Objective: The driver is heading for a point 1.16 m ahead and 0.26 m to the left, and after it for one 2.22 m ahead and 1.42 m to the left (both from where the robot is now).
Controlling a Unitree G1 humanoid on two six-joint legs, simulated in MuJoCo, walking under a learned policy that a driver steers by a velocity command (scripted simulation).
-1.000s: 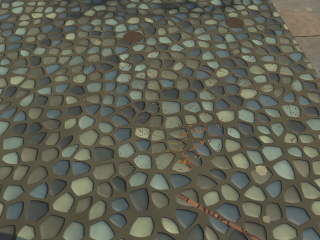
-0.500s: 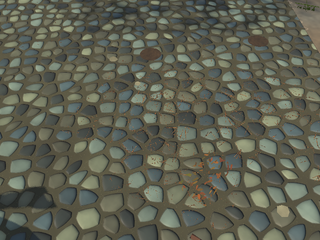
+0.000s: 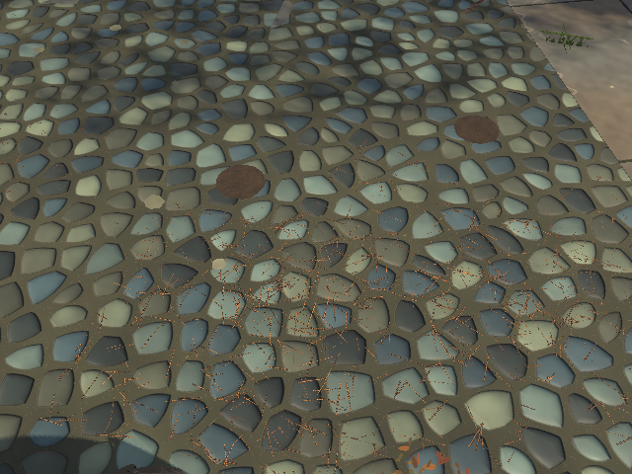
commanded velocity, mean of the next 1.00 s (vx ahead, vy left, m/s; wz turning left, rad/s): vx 1.00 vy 0.00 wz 0.44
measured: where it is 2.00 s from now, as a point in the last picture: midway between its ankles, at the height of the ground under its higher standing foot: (201, 178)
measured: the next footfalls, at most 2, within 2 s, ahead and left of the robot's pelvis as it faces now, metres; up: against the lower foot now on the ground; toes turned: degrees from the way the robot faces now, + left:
right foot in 0.14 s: +0.35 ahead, -0.08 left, +0.00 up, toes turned -3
left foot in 0.60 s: +0.81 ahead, +0.07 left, +0.00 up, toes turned +12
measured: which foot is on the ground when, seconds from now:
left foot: down 0.00-0.16, up 0.18-0.58, down 0.60-1.00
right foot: up 0.00-0.12, down 0.14-0.62, up 0.64-1.00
